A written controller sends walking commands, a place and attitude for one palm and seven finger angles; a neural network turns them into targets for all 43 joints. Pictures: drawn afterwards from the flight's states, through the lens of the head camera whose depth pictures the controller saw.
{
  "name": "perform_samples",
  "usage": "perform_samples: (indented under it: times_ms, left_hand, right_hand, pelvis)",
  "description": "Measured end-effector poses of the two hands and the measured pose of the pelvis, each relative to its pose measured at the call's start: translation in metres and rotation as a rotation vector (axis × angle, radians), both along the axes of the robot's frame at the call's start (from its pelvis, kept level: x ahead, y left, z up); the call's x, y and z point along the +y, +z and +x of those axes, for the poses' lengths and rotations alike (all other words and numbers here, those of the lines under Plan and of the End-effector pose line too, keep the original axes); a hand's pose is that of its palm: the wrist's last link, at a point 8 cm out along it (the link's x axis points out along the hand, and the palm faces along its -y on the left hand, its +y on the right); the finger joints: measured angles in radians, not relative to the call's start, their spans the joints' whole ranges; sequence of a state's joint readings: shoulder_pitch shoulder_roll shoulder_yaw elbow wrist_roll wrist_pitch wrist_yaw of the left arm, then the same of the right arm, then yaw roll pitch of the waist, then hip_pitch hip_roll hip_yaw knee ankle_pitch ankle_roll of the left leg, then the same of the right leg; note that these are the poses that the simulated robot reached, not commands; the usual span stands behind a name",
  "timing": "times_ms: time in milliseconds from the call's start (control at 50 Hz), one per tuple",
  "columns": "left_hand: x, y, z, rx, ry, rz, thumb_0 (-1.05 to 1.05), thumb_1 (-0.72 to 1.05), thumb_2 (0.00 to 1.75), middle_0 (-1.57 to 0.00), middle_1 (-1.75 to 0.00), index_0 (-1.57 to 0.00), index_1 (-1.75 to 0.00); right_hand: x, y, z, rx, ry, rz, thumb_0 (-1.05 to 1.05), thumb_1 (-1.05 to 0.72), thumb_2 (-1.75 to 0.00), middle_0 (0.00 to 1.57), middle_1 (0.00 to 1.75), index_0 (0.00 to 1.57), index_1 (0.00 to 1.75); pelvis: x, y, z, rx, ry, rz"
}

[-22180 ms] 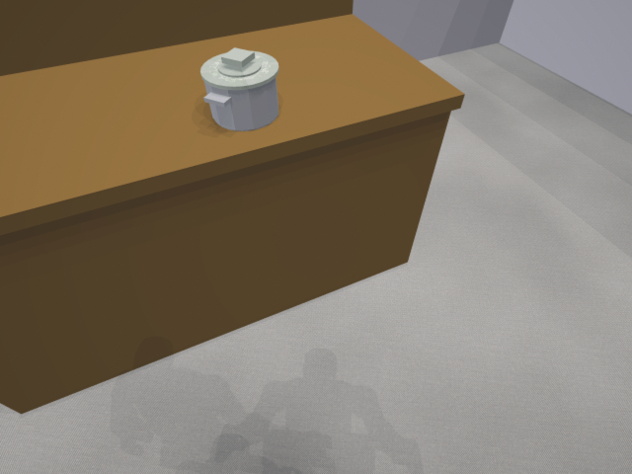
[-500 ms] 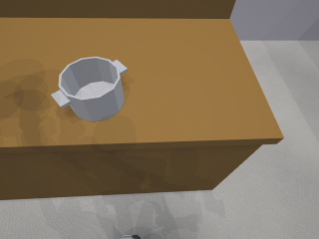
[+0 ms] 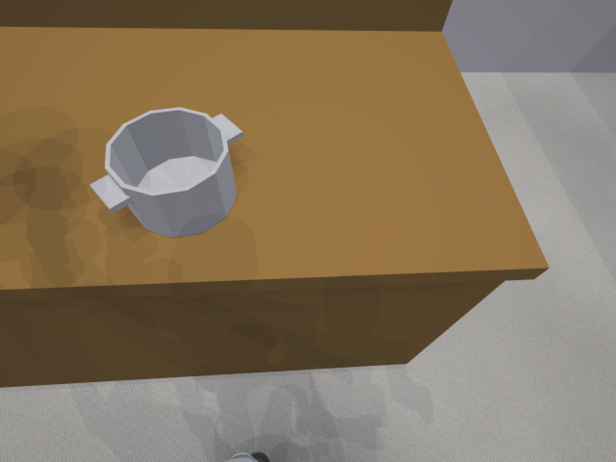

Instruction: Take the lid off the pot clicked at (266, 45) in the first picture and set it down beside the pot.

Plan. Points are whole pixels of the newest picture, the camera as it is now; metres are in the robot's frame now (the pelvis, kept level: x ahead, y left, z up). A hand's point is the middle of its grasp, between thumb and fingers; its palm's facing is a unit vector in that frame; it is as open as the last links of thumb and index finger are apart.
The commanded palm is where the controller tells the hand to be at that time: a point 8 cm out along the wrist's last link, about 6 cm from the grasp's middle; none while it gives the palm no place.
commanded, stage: lower the lid onto the table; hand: left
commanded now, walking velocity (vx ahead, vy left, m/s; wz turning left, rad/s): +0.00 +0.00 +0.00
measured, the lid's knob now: out of the picture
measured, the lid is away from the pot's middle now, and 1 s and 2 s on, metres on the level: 0.23 0.23 0.23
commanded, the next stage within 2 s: none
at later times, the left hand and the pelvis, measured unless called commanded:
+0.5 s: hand out of the picture +0.47 +0.36 +0.24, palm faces -0.33 -0.21 -0.92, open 7.2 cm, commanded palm +0.52 +0.38 +0.31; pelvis +0.00 +0.00 +0.00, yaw +0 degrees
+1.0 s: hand out of the picture +0.47 +0.37 +0.20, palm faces -0.39 -0.22 -0.89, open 7.1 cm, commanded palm +0.54 +0.39 +0.27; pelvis +0.00 +0.00 -0.01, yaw -1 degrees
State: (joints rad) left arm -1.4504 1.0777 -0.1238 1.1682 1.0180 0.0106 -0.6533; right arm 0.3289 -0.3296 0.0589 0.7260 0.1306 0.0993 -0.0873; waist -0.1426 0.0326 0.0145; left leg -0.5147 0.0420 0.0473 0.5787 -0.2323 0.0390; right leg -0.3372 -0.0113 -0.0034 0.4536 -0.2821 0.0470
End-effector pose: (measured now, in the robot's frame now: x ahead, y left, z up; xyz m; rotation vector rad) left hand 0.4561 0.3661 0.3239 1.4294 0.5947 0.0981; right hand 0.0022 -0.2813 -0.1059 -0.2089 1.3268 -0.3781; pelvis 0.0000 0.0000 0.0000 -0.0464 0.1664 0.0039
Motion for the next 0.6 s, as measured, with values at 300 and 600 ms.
perform_samples:
  times_ms: [300, 600]
  left_hand:
    - [-0.002, -0.013, 0.009, 0.033, 0.048, -0.029, 0.05, 0.17, 0.85, -0.49, -0.95, -0.74, -1.08]
    - [0.0, -0.034, 0.011, 0.057, 0.04, -0.044, 0.05, 0.18, 0.85, -0.49, -0.95, -0.74, -1.08]
  right_hand:
    - [0.002, -0.002, 0.0, 0.004, 0.0, 0.018, 0.01, -0.9, -0.9, 0.2, 0.3, 0.21, 0.3]
    - [-0.005, 0.002, -0.013, 0.027, -0.019, -0.009, 0.01, -0.9, -0.9, 0.2, 0.3, 0.21, 0.3]
  pelvis:
    - [-0.001, -0.001, 0.004, 0.012, 0.002, 0.002]
    - [-0.003, -0.002, 0.003, 0.019, -0.001, -0.003]
